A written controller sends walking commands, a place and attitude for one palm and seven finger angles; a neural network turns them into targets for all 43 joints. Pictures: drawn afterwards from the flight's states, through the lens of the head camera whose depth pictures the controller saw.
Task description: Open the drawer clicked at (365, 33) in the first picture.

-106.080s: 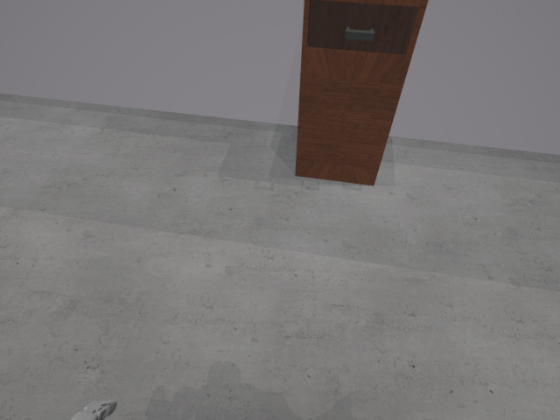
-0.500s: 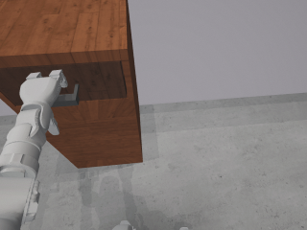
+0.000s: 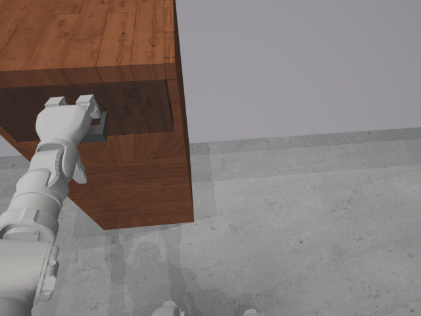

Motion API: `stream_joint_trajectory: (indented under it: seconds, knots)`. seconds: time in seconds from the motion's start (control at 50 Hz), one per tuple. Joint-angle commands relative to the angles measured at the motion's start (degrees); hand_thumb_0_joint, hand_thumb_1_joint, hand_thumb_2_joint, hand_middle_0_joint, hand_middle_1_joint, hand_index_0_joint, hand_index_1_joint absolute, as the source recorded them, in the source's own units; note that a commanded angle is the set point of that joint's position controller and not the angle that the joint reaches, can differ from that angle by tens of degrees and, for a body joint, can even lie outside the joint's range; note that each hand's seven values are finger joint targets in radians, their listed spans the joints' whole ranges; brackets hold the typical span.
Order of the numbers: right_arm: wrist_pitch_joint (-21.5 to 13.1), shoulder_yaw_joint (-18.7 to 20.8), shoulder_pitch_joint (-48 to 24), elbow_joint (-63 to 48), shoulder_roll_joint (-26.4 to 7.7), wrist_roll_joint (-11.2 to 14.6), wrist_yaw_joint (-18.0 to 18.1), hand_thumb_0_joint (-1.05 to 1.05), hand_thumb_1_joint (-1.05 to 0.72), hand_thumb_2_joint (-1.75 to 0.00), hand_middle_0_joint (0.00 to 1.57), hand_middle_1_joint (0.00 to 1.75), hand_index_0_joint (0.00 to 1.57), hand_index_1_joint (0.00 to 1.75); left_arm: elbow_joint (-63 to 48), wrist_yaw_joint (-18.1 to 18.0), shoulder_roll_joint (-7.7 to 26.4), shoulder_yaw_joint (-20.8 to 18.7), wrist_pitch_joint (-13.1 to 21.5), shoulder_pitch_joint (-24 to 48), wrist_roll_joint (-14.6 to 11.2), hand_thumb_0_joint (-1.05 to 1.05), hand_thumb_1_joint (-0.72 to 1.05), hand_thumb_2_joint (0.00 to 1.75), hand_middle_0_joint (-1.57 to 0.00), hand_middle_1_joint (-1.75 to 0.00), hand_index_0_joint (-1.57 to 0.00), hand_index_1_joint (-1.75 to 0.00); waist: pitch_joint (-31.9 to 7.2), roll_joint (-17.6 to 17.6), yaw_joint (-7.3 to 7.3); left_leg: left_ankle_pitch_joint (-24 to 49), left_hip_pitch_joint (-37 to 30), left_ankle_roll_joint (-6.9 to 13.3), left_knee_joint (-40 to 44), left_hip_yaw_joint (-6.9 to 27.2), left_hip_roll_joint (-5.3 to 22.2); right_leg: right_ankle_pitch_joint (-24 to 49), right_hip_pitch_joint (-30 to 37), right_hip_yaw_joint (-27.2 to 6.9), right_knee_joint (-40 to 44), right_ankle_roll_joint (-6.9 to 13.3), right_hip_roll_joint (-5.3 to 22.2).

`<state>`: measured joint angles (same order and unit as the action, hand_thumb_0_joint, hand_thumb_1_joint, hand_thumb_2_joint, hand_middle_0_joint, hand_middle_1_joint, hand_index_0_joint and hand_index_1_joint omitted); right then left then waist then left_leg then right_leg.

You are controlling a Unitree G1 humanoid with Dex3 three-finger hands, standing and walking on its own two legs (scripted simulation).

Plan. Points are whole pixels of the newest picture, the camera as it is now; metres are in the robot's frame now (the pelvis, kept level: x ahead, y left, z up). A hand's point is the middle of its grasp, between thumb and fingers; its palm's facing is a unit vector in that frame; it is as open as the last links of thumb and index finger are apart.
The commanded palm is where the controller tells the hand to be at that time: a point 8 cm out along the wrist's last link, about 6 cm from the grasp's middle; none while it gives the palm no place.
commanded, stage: lower the fingers behind the handle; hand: left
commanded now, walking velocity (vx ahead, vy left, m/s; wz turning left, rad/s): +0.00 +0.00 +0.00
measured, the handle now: (82, 126) +0.49 +0.27 +0.04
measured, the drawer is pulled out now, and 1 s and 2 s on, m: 0.00 0.00 0.00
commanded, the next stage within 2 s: lift the fingers back up to retry in 0.58 s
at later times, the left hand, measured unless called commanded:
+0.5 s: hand (78, 141) +0.45 +0.27 +0.04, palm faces -0.03 +0.00 -1.00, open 13.8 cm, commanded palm +0.43 +0.28 +0.08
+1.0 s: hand (71, 140) +0.44 +0.28 +0.05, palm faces -0.01 -0.03 -1.00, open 13.8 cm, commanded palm +0.42 +0.28 +0.12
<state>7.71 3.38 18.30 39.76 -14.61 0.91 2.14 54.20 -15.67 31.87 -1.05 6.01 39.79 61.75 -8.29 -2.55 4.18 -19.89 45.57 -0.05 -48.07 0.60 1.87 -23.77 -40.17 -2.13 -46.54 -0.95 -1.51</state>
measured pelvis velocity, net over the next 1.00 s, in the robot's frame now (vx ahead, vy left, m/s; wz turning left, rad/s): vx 0.00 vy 0.01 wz -0.01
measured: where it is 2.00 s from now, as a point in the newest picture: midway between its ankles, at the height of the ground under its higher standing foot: outside the picture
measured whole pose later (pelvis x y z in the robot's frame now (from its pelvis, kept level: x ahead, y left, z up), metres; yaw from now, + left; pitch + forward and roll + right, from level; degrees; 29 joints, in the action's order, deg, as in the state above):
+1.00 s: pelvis +0.00 +0.01 +0.00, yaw +0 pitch +16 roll -2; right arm 7.6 3.3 19.5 39.8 -14.3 1.3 3.1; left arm 50.3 -13.9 32.7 -2.7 7.0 36.9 60.5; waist -7.6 -2.9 4.5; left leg -19.7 43.9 0.4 -47.6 0.3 1.9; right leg -23.1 -38.3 -2.5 -45.3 -1.4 -1.5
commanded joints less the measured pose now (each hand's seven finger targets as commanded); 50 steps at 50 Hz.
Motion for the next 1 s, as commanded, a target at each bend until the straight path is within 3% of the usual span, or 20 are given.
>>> stream_joint_trajectory:
  seconds: [0.0, 0.02, 0.06, 0.08, 0.1, 0.16, 0.18, 0.22, 0.28, 0.32, 0.34, 0.4, 0.44, 0.5, 0.58, 0.6, 0.64, 0.74, 0.82, 0.98]
  knots:
    - [-0.88, 3.09, 6.20, -3.89, -9.43, -0.19, 1.05, 0.00, -0.90, -0.90, 0.20, 0.30, 0.20, 0.30, -4.15, 0.20, 14.01, -3.27, -2.07, 18.39, -1.01, 0.00, -0.50, 0.30, -0.30, -1.20, -0.30, -1.20, -16.48, 1.65, 1.11, 13.86, -16.25, 2.39, 3.90, -2.61, -2.27, 16.40, 4.08, 3.61, 6.78, 2.70, -2.17]
    - [-0.72, 2.87, 6.25, -4.25, -9.31, 0.06, 1.15, 0.00, -0.90, -0.90, 0.20, 0.30, 0.20, 0.30, -3.36, 0.38, 14.89, -3.63, -2.06, 17.56, -0.59, 0.00, -0.50, 0.30, -0.30, -1.20, -0.30, -1.20, -17.00, 1.77, 0.55, 13.31, -15.71, 2.43, 4.10, -2.79, -2.46, 16.15, 4.47, 3.33, 6.74, 2.48, -2.19]
    - [-0.67, 2.67, 6.05, -4.49, -9.45, 0.13, 1.44, 0.00, -0.90, -0.90, 0.20, 0.30, 0.20, 0.30, -2.66, 0.80, 15.43, -3.51, -2.12, 17.89, -0.50, 0.00, -0.50, 0.30, -0.30, -1.20, -0.30, -1.20, -15.66, 2.47, 0.98, 11.53, -14.57, 2.52, 3.98, -2.76, -2.45, 14.93, 3.59, 3.17, 6.89, 2.40, -2.10]
    - [-0.68, 2.69, 6.15, -4.67, -9.35, 0.05, 1.46, 0.00, -0.90, -0.90, 0.20, 0.30, 0.20, 0.30, -1.26, 1.15, 13.40, -1.94, -2.22, 16.57, -0.57, 0.00, -0.50, 0.30, -0.30, -1.20, -0.30, -1.20, -14.56, 2.52, 1.10, 10.71, -14.00, 2.51, 3.98, -2.81, -2.65, 14.07, 3.21, 3.34, 6.98, 2.53, -2.11]
    - [-0.81, 2.73, 6.42, -4.44, -9.40, -0.04, 1.42, 0.00, -0.90, -0.90, 0.20, 0.30, 0.20, 0.30, -1.78, 1.35, 13.92, -2.58, -1.83, 17.51, -0.69, 0.00, -0.50, 0.30, -0.30, -1.20, -0.30, -1.20, -15.08, 2.41, 1.28, 11.29, -14.38, 2.57, 3.64, -2.85, -2.41, 14.56, 3.09, 3.20, 6.91, 2.58, -2.06]
    - [-0.69, 2.55, 6.59, -5.03, -9.34, 0.02, 1.44, 0.00, -0.90, -0.90, 0.20, 0.30, 0.20, 0.30, -1.38, 1.69, 15.02, -3.74, -1.15, 14.61, -0.75, 0.00, -0.50, 0.30, -0.30, -1.20, -0.30, -1.20, -15.95, 2.48, 0.18, 11.23, -13.28, 2.58, 3.17, -3.09, -2.60, 15.06, 3.43, 3.02, 6.18, 2.54, -2.08]
    - [-0.74, 2.56, 6.62, -5.10, -9.39, -0.01, 1.51, 0.00, -0.90, -0.90, 0.20, 0.30, 0.20, 0.30, -1.08, 1.88, 14.30, -2.91, -1.09, 14.92, -1.02, 0.00, -0.50, 0.30, -0.30, -1.20, -0.30, -1.20, -15.38, 3.65, 0.75, 10.65, -12.76, 2.67, 2.95, -3.07, -2.63, 15.09, 3.54, 2.98, 6.29, 2.42, -2.02]
    - [-0.63, 2.46, 6.67, -5.44, -9.38, 0.28, 1.71, 0.00, -0.90, -0.90, 0.20, 0.30, 0.20, 0.30, -1.54, 2.13, 16.00, -4.20, -0.44, 14.46, -1.26, 0.00, -0.50, 0.30, -0.30, -1.20, -0.30, -1.20, -16.36, 4.46, 0.37, 10.21, -11.67, 2.73, 2.92, -3.30, -2.79, 15.66, 5.01, 2.47, 6.37, 2.13, -1.84]
    - [-0.71, 2.59, 6.57, -5.45, -9.34, 0.21, 1.69, 0.00, -0.90, -0.90, 0.20, 0.30, 0.20, 0.30, -2.17, 1.88, 15.03, -3.21, -0.03, 15.46, -1.22, 0.00, -0.50, 0.30, -0.30, -1.20, -0.30, -1.20, -14.82, 2.20, 0.67, 8.77, -11.92, 2.56, 3.00, -3.09, -2.69, 13.03, 2.62, 2.92, 6.24, 2.41, -1.98]
    - [-0.73, 2.57, 6.77, -5.52, -9.35, 0.47, 1.72, 0.00, -0.90, -0.90, 0.20, 0.30, 0.20, 0.30, -2.33, 1.53, 15.76, -3.66, 0.22, 16.55, -1.11, 0.00, -0.50, 0.30, -0.30, -1.20, -0.30, -1.20, -15.19, 2.77, 0.98, 8.19, -11.60, 2.66, 2.92, -3.10, -2.62, 12.29, 2.35, 2.67, 6.37, 2.19, -1.97]
    - [-0.81, 2.58, 6.72, -5.33, -9.51, 0.35, 1.76, 0.00, -0.90, -0.90, 0.20, 0.30, 0.20, 0.30, -0.87, 1.46, 15.45, -3.49, -0.15, 15.32, -1.24, 0.00, -0.50, 0.30, -0.30, -1.20, -0.30, -1.20, -13.91, 2.86, 0.90, 7.77, -11.31, 2.62, 2.84, -2.94, -2.63, 11.72, 1.62, 2.84, 6.28, 2.39, -2.07]
    - [-0.80, 2.61, 7.20, -5.16, -9.77, 0.27, 1.82, 0.00, -0.90, -0.90, 0.20, 0.30, 0.20, 0.30, -2.09, 1.13, 17.24, -4.66, -0.14, 17.29, -1.39, 0.00, -0.50, 0.30, -0.30, -1.20, -0.30, -1.20, -16.29, 2.99, 0.74, 8.02, -11.42, 2.68, 2.66, -2.85, -2.63, 11.81, 2.50, 2.60, 6.08, 2.40, -1.99]
    - [-1.00, 2.54, 7.32, -5.05, -9.55, 0.45, 1.80, 0.00, -0.90, -0.90, 0.20, 0.30, 0.20, 0.30, -0.39, 0.95, 15.30, -2.87, -0.89, 16.90, -1.35, 0.00, -0.50, 0.30, -0.30, -1.20, -0.30, -1.20, -15.06, 2.86, 1.40, 7.21, -11.19, 2.69, 2.61, -2.98, -2.72, 11.24, 1.50, 2.72, 6.36, 2.21, -1.95]
    - [-0.76, 2.33, 7.33, -4.80, -9.95, 0.42, 1.94, 0.00, -0.90, -0.90, 0.20, 0.30, 0.20, 0.30, -0.44, 1.04, 17.37, -3.98, -1.35, 18.57, -1.24, 0.00, -0.50, 0.30, -0.30, -1.20, -0.30, -1.20, -15.37, 3.72, 1.49, 7.28, -10.71, 2.76, 2.62, -2.81, -2.57, 11.25, 1.72, 2.62, 6.35, 2.23, -1.95]
    - [-0.67, 2.13, 7.09, -5.12, -9.79, 0.54, 1.95, 0.00, -0.90, -0.90, 0.20, 0.30, 0.20, 0.30, 1.09, 1.48, 17.35, -4.01, -1.91, 16.17, -1.36, 0.00, -0.50, 0.30, -0.30, -1.20, -0.30, -1.20, -15.64, 3.73, 0.80, 7.32, -10.43, 2.74, 2.60, -3.23, -2.78, 11.91, 2.76, 2.51, 6.31, 2.06, -1.89]
    - [-0.53, 2.06, 7.31, -4.90, -10.04, 0.43, 1.99, 0.00, -0.90, -0.90, 0.20, 0.30, 0.20, 0.30, -0.19, 1.71, 18.66, -4.96, -1.58, 17.63, -1.43, 0.00, -0.50, 0.30, -0.30, -1.20, -0.30, -1.20, -16.68, 3.29, 0.68, 8.31, -10.84, 2.67, 2.70, -2.91, -2.59, 12.71, 3.16, 2.57, 5.99, 2.26, -1.92]
    - [-0.45, 2.22, 7.08, -5.19, -9.73, 0.34, 1.95, 0.00, -0.90, -0.90, 0.20, 0.30, 0.20, 0.30, -0.24, 1.78, 18.04, -4.98, -1.26, 15.13, -1.32, 0.00, -0.50, 0.30, -0.30, -1.20, -0.30, -1.20, -17.22, 2.16, -0.20, 8.85, -11.42, 2.56, 2.77, -3.16, -2.67, 13.05, 3.48, 2.66, 5.71, 2.32, -2.01]
    - [-0.52, 2.82, 6.40, -5.67, -9.08, 0.22, 1.77, 0.00, -0.90, -0.90, 0.20, 0.30, 0.20, 0.30, -7.10, 1.18, 17.06, -5.05, 0.02, 17.52, -1.81, 0.00, -0.50, 0.30, -0.30, -1.20, -0.30, -1.20, -19.54, -0.75, -0.36, 12.02, -16.15, 2.45, 3.51, -2.91, -2.26, 14.36, 4.57, 3.07, 6.06, 2.54, -2.33]
    - [-0.85, 3.03, 5.84, -5.54, -9.00, 0.29, 1.98, 0.00, -0.90, -0.90, 0.20, 0.30, 0.20, 0.30, -12.80, 0.06, 20.10, -7.81, 1.07, 20.56, -2.23, 0.00, -0.50, 0.30, -0.30, -1.20, -0.30, -1.20, -22.00, -1.30, -0.63, 13.20, -18.61, 2.56, 4.39, -2.46, -2.15, 14.82, 6.44, 2.99, 6.71, 2.33, -2.44]
    - [-2.02, 3.45, 4.67, -4.31, -8.82, 0.14, 1.80, 0.00, -0.90, -0.90, 0.20, 0.30, 0.20, 0.30, -18.33, -1.19, 18.24, -6.58, -0.16, 23.01, -2.42, 0.00, -0.50, 0.30, -0.30, -1.20, -0.30, -1.20, -21.50, -5.12, -0.19, 18.12, -24.95, 2.15, 5.80, -1.59, -2.00, 16.65, 6.71, 4.12, 7.75, 2.89, -2.77]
